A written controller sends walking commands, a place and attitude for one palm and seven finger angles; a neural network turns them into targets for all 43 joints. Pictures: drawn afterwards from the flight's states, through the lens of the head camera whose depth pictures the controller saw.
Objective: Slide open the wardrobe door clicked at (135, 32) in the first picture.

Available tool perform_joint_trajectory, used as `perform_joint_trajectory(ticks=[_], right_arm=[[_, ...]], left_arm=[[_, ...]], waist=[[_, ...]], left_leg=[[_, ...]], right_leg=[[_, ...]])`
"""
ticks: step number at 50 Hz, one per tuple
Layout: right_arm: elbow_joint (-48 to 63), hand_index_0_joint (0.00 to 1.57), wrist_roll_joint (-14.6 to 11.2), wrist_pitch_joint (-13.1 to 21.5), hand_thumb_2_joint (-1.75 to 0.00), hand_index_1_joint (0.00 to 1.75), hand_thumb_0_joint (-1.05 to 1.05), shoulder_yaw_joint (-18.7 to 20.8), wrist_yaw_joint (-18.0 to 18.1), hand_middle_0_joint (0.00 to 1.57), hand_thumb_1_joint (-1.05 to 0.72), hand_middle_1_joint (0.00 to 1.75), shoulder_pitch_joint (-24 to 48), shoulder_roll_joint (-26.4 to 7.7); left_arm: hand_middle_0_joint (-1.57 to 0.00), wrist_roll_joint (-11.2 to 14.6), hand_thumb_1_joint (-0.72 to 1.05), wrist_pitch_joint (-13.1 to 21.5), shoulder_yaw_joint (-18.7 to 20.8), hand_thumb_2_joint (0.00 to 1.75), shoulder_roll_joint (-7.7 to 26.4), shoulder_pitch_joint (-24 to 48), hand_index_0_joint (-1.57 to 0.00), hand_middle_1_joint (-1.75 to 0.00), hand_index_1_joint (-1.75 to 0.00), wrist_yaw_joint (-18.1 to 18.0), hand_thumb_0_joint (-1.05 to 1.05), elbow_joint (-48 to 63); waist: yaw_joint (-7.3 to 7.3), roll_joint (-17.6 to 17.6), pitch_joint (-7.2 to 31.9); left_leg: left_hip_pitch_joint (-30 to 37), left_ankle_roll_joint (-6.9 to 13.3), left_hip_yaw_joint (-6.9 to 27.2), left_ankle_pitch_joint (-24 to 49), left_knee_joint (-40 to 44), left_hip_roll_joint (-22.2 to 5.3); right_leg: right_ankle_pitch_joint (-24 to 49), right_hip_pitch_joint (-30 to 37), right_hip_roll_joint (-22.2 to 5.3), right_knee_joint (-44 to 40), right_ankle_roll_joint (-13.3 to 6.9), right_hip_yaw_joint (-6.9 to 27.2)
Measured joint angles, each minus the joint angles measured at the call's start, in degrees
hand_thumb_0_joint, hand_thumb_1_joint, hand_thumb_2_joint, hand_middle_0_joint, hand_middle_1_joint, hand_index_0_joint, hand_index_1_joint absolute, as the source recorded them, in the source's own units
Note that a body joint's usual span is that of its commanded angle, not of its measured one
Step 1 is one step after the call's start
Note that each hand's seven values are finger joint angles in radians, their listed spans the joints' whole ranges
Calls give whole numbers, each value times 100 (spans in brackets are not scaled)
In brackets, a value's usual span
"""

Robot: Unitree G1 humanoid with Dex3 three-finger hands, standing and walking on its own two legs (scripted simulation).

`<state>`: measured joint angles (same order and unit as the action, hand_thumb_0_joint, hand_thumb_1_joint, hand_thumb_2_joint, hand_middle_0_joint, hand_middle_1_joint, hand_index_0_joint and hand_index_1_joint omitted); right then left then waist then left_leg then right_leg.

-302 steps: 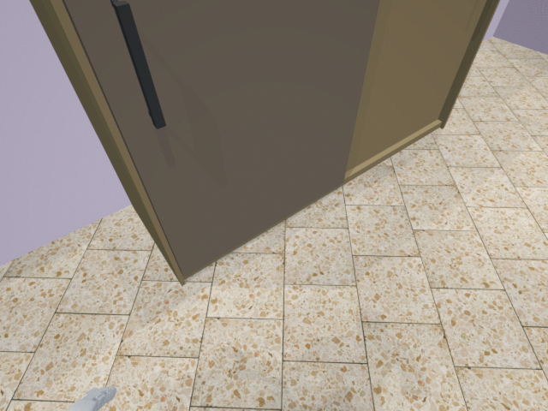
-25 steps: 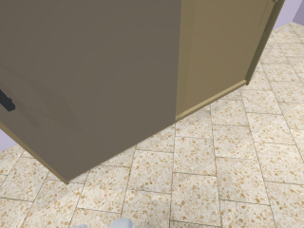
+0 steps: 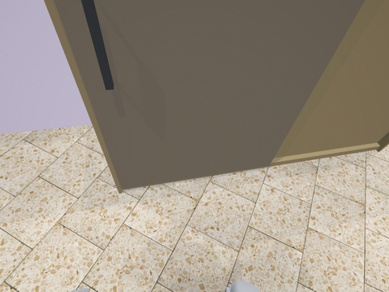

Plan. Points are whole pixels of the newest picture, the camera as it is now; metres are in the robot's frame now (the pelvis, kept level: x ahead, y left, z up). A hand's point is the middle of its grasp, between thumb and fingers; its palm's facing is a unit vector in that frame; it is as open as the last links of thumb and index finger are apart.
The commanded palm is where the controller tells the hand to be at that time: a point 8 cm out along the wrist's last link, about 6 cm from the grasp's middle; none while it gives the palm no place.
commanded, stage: turn to face it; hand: left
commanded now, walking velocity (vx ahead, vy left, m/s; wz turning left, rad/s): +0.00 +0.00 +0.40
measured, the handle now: (99, 42) +0.67 +0.31 +0.13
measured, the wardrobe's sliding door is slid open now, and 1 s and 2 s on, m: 0.00 0.00 0.00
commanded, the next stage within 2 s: take the last steps up to it in 0.34 s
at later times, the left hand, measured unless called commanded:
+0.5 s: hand out of the picture +0.01 +0.14 -0.14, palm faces +0.21 -0.94 -0.27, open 7.4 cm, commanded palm none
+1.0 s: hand out of the picture -0.06 +0.19 -0.18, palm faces +0.32 -0.93 -0.16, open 7.4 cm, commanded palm none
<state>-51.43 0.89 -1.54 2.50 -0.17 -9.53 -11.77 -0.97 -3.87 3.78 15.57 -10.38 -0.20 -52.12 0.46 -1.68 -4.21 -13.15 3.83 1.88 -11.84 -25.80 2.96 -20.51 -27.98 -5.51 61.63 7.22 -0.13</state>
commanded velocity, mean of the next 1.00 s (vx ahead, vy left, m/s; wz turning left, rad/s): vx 0.17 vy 0.00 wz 0.13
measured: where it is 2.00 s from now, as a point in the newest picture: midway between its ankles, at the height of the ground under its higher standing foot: (181, 289)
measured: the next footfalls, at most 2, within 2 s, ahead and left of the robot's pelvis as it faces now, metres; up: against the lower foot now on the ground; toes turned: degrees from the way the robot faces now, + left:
right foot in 0.28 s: +0.04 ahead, -0.14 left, +0.00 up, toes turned +6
left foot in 0.78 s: -0.04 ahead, +0.10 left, +0.00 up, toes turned +20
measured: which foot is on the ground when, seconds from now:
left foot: down 0.00-0.28, up 0.30-0.76, down 0.78-1.00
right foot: up 0.00-0.26, down 0.28-0.78, up 0.80-1.00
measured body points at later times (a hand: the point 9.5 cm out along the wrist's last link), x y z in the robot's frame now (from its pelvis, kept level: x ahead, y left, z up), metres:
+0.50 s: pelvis -0.03 -0.06 +0.00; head -0.01 -0.10 +0.45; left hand +0.00 +0.19 -0.12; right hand +0.03 -0.31 -0.17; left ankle -0.08 +0.10 -0.65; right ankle +0.00 -0.15 -0.74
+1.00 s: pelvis +0.02 +0.02 +0.00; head +0.01 +0.04 +0.45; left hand -0.07 +0.24 -0.16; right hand +0.09 -0.20 -0.14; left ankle -0.08 +0.09 -0.74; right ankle +0.09 -0.11 -0.66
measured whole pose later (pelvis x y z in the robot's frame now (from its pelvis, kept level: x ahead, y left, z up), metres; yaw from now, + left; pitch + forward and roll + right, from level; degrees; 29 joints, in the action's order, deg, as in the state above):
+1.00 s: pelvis +0.02 +0.02 +0.00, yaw +15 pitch -2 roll -1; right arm -59.9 0.9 3.1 1.8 1.5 -19.0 -8.7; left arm -1.7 -1.2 3.1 11.6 -19.9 1.4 -63.0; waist 1.3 -1.9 -0.8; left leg 0.4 2.0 -5.2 -17.1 -18.2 0.3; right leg -15.1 -30.4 -5.3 61.4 2.3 -3.4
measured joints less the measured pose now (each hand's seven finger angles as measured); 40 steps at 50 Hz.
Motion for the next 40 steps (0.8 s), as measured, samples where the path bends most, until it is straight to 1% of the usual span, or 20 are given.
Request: perform_joint_trajectory(ticks=[5, 9, 11, 13, 14, 15, 16, 17, 18, 20, 22, 24, 26, 28, 32, 35, 37, 39, 40], right_arm=[[-83, 20, 32, -19, -89, 30, 0, 29, 12, 20, -90, 30, -229, 61], [-177, 20, 57, -60, -89, 30, 0, 65, 32, 20, -90, 30, -406, 40], [-234, 20, 62, -88, -89, 30, 0, 88, 37, 20, -90, 30, -485, 11], [-292, 20, 41, -116, -89, 30, 0, 113, 35, 20, -90, 30, -573, -19], [-325, 20, 15, -127, -89, 30, 0, 134, 28, 20, -90, 30, -603, -51], [-371, 20, -3, -153, -89, 30, 0, 164, 30, 20, -90, 30, -594, -85], [-399, 20, 0, -190, -89, 30, 0, 193, 32, 20, -90, 30, -600, -101], [-420, 20, 15, -229, -89, 30, 0, 216, 26, 20, -90, 30, -616, -118], [-446, 20, 30, -265, -89, 30, 0, 238, 11, 20, -90, 30, -627, -138], [-488, 20, 50, -305, -90, 30, 0, 274, -26, 20, -90, 30, -632, -187], [-515, 20, 56, -303, -90, 30, 0, 294, -43, 20, -91, 30, -641, -232], [-557, 20, 58, -303, -90, 30, 0, 305, -45, 20, -91, 30, -651, -258], [-617, 20, 77, -311, -90, 30, 0, 305, -53, 20, -91, 30, -660, -273], [-678, 20, 96, -314, -90, 30, 0, 293, -70, 20, -91, 30, -659, -275], [-734, 20, 96, -262, -90, 30, 0, 256, -110, 20, -91, 30, -559, -238], [-698, 20, 69, -154, -90, 30, 0, 206, -119, 20, -91, 30, -403, -170], [-650, 20, 50, -43, -90, 30, 0, 156, -107, 20, -91, 30, -306, -103], [-586, 20, 23, 123, -90, 30, 0, 93, -78, 20, -91, 30, -269, -60], [-598, 20, 25, 205, -90, 30, 0, 82, -47, 20, -91, 30, -231, 14]], left_arm=[[-20, 18, 91, -1, -31, 90, -113, 218, -20, -30, -30, -30, 1, 67], [-20, 44, 91, 30, -79, 90, -233, 373, -20, -30, -30, -51, 1, 133], [-20, 65, 91, 72, -112, 90, -299, 415, -20, -30, -30, -58, 1, 175], [-20, 79, 91, 147, -145, 90, -354, 397, -20, -30, -30, -65, 1, 220], [-20, 65, 91, 202, -159, 90, -396, 376, -20, -30, -30, -76, 0, 221], [-20, 37, 91, 242, -179, 90, -452, 357, -20, -30, -30, -85, 0, 207], [-20, 21, 91, 255, -216, 90, -487, 311, -20, -30, -30, -83, 0, 206], [-20, 15, 91, 257, -235, 90, -521, 248, -20, -30, -30, -83, 0, 199], [-20, 14, 91, 250, -239, 90, -555, 181, -20, -30, -30, -87, 0, 181], [-20, 17, 91, 229, -240, 90, -607, 53, -20, -30, -30, -95, 0, 116], [-20, 20, 91, 238, -244, 90, -645, -59, -20, -30, -30, -91, 0, 37], [-20, 16, 91, 265, -245, 90, -670, -163, -20, -30, -30, -83, 0, -35], [-20, 6, 91, 309, -239, 90, -691, -283, -21, -30, -30, -69, 1, -106], [-20, -10, 91, 366, -217, 90, -698, -428, -21, -30, -30, -64, 1, -189], [-20, -67, 91, 470, -184, 90, -641, -768, -21, -30, -30, -27, 0, -406], [-20, -100, 91, 491, -160, 90, -565, -1027, -20, -30, -30, 3, 0, -618], [-20, -93, 91, 469, -137, 90, -506, -1194, -20, -30, -30, 16, 0, -780], [-20, -51, 91, 422, -118, 90, -467, -1379, -20, -30, -30, 25, 0, -942], [-20, -29, 91, 372, -107, 90, -426, -1432, -20, -30, -30, 28, 0, -1037]], waist=[[-162, 100, 44], [-287, 244, 38], [-325, 322, 44], [-321, 371, 87], [-300, 437, 99], [-295, 523, 68], [-303, 541, 62], [-309, 536, 80], [-302, 525, 100], [-282, 511, 125], [-281, 509, 134], [-255, 487, 147], [-199, 460, 176], [-116, 417, 222], [83, 291, 297], [243, 175, 324], [319, 107, 345], [340, 128, 405], [320, 53, 409]], left_leg=[[-74, -26, 217, 100, 27, 120], [-196, -112, 391, 146, -46, 174], [-286, -178, 476, 154, -121, 201], [-422, -268, 542, 114, -288, 249], [-519, -323, 581, 50, -461, 244], [-643, -378, 587, -366, -803, 220], [-819, -424, 515, -862, -1309, 234], [-1009, -455, 434, -1146, -1877, 246], [-1176, -482, 351, -1233, -2430, 226], [-1393, -540, 209, -1110, -3282, 92], [-1471, -612, 160, -886, -3753, -73], [-1431, -677, 149, -746, -3900, -225], [-1317, -726, 135, -664, -3829, -363], [-1154, -751, 69, -673, -3575, -486], [-758, -711, -179, -910, -2622, -629], [-440, -613, -368, -1126, -1748, -607], [-159, -548, -506, -1015, -1055, -557], [261, -497, -619, -706, -165, -540], [307, -412, -649, -640, -114, -488]], right_leg=[[-247, 263, 141, -629, -33, 58], [-425, 580, 314, -1323, -131, 43], [-334, 827, 410, -1851, -195, 27], [141, 1205, 469, -2682, -252, -18], [352, 1343, 512, -3001, -478, -67], [411, 1360, 554, -3004, -689, -126], [404, 1366, 530, -2967, -820, -179], [396, 1397, 482, -2981, -892, -234], [410, 1448, 438, -3044, -924, -279], [486, 1550, 378, -3208, -933, -345], [561, 1621, 338, -3333, -935, -431], [598, 1652, 298, -3400, -940, -518], [622, 1675, 269, -3467, -936, -605], [651, 1696, 240, -3547, -923, -674], [721, 1739, 162, -3729, -861, -761], [744, 1749, 99, -3802, -777, -780], [699, 1745, 68, -3756, -694, -790], [521, 1670, 86, -3479, -592, -818], [219, 1558, 43, -3140, -574, -755]])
